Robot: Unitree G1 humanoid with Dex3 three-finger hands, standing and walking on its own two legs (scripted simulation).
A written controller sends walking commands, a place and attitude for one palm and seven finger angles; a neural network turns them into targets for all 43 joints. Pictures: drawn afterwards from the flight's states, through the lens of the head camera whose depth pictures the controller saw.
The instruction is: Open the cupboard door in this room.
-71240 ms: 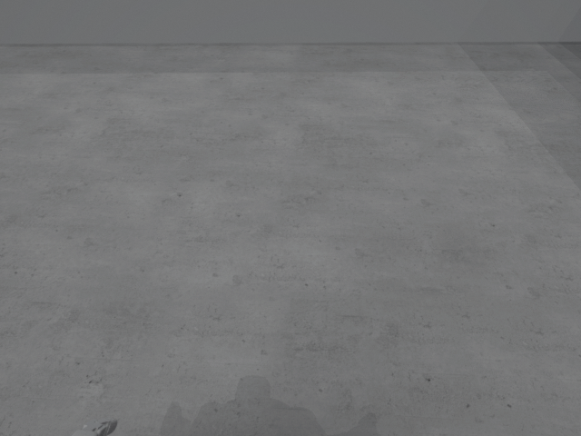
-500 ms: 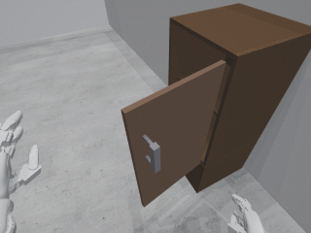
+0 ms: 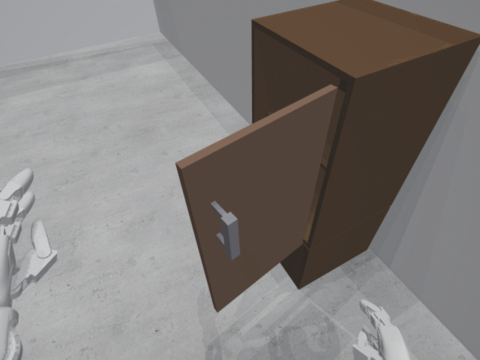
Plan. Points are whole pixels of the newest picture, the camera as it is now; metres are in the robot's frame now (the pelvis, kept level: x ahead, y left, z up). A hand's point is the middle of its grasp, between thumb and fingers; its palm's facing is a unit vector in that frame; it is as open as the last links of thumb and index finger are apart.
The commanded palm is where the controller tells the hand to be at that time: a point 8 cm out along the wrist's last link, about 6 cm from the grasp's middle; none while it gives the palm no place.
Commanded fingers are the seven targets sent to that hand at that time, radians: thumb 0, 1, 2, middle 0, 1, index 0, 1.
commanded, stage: step back with the hand held close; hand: left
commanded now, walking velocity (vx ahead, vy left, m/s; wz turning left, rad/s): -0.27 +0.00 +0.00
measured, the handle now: (224, 230) +0.34 +0.08 +0.01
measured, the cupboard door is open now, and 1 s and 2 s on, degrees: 100 100 100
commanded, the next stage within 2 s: stop stepping back and stand still in 1.22 s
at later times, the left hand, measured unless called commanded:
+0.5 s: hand (9, 303) +0.13 +0.29 +0.15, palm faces +0.39 -0.76 -0.51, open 7.4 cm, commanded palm +0.07 +0.33 +0.17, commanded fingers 0.00 0.90 0.90 -0.20 -0.30 -0.20 -0.30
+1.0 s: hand out of the picture +0.05 +0.29 +0.15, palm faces +0.50 -0.72 -0.48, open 7.4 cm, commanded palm -0.02 +0.33 +0.17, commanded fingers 0.00 0.90 0.90 -0.20 -0.30 -0.20 -0.30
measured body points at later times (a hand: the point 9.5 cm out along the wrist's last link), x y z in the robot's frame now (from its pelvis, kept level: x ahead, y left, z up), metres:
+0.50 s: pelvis -0.07 +0.03 -0.01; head -0.05 +0.03 +0.44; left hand +0.11 +0.32 +0.18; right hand +0.10 -0.21 -0.09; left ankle -0.02 +0.13 -0.74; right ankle +0.00 -0.12 -0.74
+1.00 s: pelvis -0.14 +0.02 -0.03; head -0.11 +0.04 +0.41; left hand +0.02 +0.33 +0.18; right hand +0.06 -0.20 -0.11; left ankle -0.03 +0.13 -0.74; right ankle +0.00 -0.11 -0.74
